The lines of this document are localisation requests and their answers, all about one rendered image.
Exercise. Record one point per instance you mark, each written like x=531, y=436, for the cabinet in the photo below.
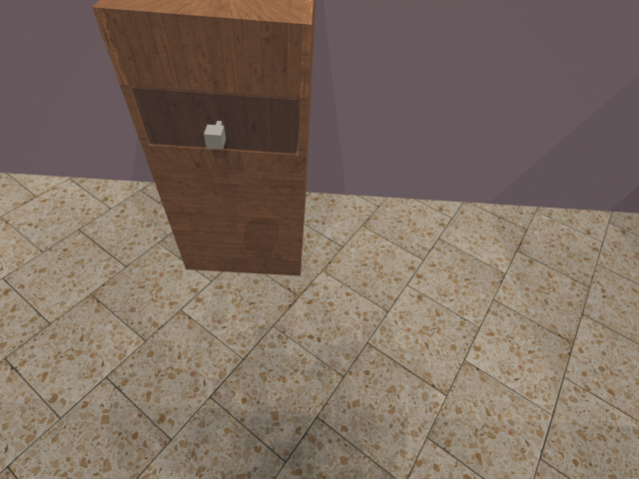
x=229, y=210

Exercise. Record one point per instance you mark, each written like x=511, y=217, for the drawer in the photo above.
x=252, y=122

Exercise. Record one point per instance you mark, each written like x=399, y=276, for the handle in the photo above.
x=215, y=136

